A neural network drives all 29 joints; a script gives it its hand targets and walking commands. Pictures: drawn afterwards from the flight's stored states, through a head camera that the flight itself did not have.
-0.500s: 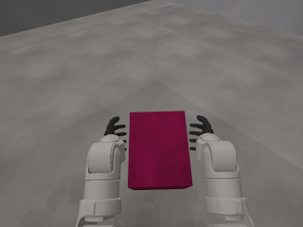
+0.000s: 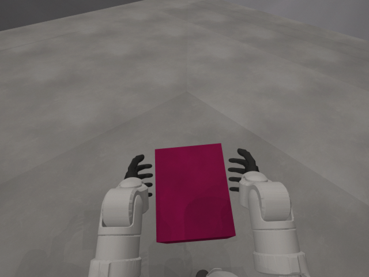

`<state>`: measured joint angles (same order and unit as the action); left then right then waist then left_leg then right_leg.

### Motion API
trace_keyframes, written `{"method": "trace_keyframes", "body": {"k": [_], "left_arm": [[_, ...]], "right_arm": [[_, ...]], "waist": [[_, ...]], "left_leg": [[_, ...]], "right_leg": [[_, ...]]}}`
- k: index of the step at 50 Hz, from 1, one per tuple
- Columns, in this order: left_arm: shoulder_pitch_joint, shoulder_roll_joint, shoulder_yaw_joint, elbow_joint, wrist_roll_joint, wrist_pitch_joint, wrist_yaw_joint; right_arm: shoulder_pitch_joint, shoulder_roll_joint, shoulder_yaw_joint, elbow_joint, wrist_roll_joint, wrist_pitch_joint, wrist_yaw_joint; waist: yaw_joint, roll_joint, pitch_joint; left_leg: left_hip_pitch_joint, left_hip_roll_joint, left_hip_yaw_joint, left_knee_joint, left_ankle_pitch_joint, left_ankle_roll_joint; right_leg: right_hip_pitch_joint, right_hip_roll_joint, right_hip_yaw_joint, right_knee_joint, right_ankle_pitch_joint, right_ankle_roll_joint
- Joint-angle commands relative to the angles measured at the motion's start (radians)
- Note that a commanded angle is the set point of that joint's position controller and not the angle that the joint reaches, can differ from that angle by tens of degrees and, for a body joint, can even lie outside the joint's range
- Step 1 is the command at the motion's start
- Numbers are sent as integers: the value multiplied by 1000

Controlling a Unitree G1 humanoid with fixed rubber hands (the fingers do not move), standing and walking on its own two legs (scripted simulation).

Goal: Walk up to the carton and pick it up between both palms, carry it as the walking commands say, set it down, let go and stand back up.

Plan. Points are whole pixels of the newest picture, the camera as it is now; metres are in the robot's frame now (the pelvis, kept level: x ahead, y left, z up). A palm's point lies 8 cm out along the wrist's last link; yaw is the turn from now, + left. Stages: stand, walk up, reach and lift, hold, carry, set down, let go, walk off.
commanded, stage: carry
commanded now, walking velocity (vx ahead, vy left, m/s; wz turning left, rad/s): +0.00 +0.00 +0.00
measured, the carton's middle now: (192, 195) +0.33 -0.02 -0.03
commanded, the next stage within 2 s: hold in 1.88 s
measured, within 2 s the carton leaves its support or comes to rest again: neither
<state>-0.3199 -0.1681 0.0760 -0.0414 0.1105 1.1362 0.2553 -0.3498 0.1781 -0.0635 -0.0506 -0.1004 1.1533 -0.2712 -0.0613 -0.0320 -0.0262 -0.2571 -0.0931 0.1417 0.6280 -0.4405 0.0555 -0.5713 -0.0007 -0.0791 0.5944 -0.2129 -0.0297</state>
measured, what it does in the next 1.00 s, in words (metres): walks backwards: right foot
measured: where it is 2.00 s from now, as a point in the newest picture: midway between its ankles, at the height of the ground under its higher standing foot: outside the picture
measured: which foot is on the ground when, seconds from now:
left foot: down 0.00-1.00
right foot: up 0.00-0.30, down 0.32-1.00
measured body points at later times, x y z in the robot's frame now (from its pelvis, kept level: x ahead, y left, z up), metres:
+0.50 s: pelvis -0.11 -0.05 +0.02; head -0.12 -0.05 +0.47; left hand +0.21 +0.07 +0.09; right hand +0.21 -0.18 +0.09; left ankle -0.01 +0.04 -0.71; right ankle -0.11 -0.17 -0.71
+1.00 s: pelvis -0.12 -0.08 +0.02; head -0.15 -0.08 +0.46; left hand +0.19 +0.03 +0.05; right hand +0.18 -0.22 +0.05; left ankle -0.01 +0.04 -0.71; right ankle -0.11 -0.17 -0.71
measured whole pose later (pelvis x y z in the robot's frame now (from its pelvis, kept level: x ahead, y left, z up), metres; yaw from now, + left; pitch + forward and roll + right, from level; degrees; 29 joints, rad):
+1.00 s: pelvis -0.12 -0.08 +0.02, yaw -2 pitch +1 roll +0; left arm -0.29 -0.16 0.14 0.30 0.19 0.77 0.16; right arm -0.32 0.17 -0.11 0.32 -0.17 0.77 -0.17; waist -0.02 0.01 -0.09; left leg -0.42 0.07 0.11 0.49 -0.08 0.01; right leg -0.32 0.02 -0.08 0.59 -0.29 -0.05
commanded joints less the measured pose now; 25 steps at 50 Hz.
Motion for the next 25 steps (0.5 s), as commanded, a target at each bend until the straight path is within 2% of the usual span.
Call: {"method": "trace_keyframes", "body": {"k": [1, 2, 3, 4, 5, 6, 7, 9, 11, 13, 15, 16, 17, 18, 19, 21, 22, 25], "left_arm": [[-274, -1058, -416, -170, -233, -53, -177], [-353, -1049, -427, -215, -231, -58, -171], [-393, -1047, -445, -215, -237, -48, -171], [-403, -1057, -451, -203, -246, -39, -173], [-393, -1049, -441, -182, -252, -29, -177], [-390, -1040, -431, -149, -252, -26, -181], [-384, -1011, -401, -73, -231, -29, -186], [-406, -1037, -437, -90, -259, -30, -191], [-408, -1031, -437, -42, -260, -28, -196], [-435, -1046, -458, -67, -288, -27, -200], [-445, -1050, -457, -64, -297, -24, -204], [-458, -1066, -468, -97, -312, -23, -205], [-463, -1074, -469, -109, -319, -21, -207], [-466, -1075, -468, -101, -316, -24, -212], [-426, -1012, -383, 49, -251, -46, -220], [-480, -1050, -404, -30, -271, -89, -236], [-497, -1055, -404, -50, -270, -101, -239], [-476, -1001, -346, -29, -240, -141, -234]], "right_arm": [[-302, 1069, 437, -90, 286, -59, 230], [-330, 1061, 447, -129, 299, -55, 241], [-313, 1043, 427, -107, 287, -50, 246], [-315, 1040, 419, -108, 285, -44, 248], [-315, 1018, 401, -114, 278, -39, 245], [-318, 990, 371, -99, 262, -40, 243], [-316, 948, 325, -36, 228, -48, 243], [-335, 961, 333, -69, 229, -56, 240], [-322, 953, 311, -15, 203, -59, 237], [-330, 975, 321, -29, 208, -63, 233], [-334, 988, 323, -18, 210, -63, 227], [-348, 1010, 341, -53, 228, -63, 224], [-355, 1024, 352, -68, 237, -61, 221], [-347, 1034, 357, -64, 228, -60, 221], [-338, 968, 295, 69, 176, -75, 232], [-431, 1019, 354, -16, 224, -112, 251], [-457, 1034, 369, -33, 238, -121, 256], [-476, 1005, 358, -19, 247, -157, 256]], "waist": [[71, 320, -397], [67, 197, -355], [64, 142, -350], [67, 110, -335], [67, 111, -317], [70, 131, -303], [71, 145, -296], [69, 163, -301], [67, 176, -334], [65, 179, -362], [71, 156, -411], [69, 140, -437], [67, 115, -448], [67, 73, -476], [70, 38, -461], [66, 43, -408], [65, 46, -387], [63, 19, -371]], "left_leg": [[201, 469, -520, -321, 265, 35], [199, 427, -409, -309, 440, 23], [160, 389, -356, -299, 452, 33], [138, 357, -298, -294, 446, 46], [119, 346, -275, -292, 439, 51], [136, 332, -249, -283, 467, 38], [154, 326, -239, -271, 508, 23], [185, 327, -232, -249, 588, 15], [222, 331, -251, -236, 609, 20], [243, 333, -261, -227, 616, 30], [215, 326, -241, -201, 614, 27], [190, 313, -228, -185, 618, 21], [164, 296, -214, -159, 623, 18], [148, 272, -202, -149, 632, 0], [120, 271, -192, -171, 512, -5], [66, 263, -188, -214, 269, -7], [38, 261, -194, -233, 187, -5], [-1, 248, -191, -235, 106, -7]], "right_leg": [[-44, -4, 22, 100, -111, 49], [-76, -4, 40, 212, -102, 49], [-44, 0, 44, 259, -103, 47], [-14, -2, 41, 302, -93, 46], [9, 0, 49, 310, -95, 39], [6, -1, 46, 287, -98, 35], [9, -1, 46, 244, -100, 31], [30, 3, 24, 161, -121, 33], [70, 14, 10, 67, -155, 38], [120, 6, 4, -38, -151, 38], [237, -25, 7, -158, -47, 37], [297, -40, 16, -175, -9, 33], [329, -63, 36, -179, 24, 28], [356, -91, 61, -109, 115, 24], [315, -97, 80, -103, 67, 23], [255, -99, 91, -129, -31, 6], [243, -98, 94, -134, -77, -1], [220, -111, 120, -169, -182, -16]]}}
